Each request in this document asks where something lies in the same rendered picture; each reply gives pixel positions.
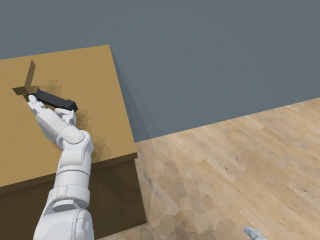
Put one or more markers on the right robot hand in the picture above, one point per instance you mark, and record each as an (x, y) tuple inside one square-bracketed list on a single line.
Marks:
[(254, 234)]

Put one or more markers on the left robot upper arm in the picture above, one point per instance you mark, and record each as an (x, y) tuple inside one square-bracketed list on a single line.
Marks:
[(75, 224)]

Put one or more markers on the tap lever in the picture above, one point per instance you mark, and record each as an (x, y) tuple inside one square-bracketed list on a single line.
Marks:
[(55, 101)]

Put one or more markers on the left robot hand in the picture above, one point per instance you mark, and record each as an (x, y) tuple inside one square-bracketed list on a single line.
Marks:
[(50, 121)]

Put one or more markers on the robot left forearm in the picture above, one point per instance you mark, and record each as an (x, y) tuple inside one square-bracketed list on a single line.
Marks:
[(71, 184)]

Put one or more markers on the counter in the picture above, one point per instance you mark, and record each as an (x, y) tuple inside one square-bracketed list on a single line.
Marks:
[(29, 160)]

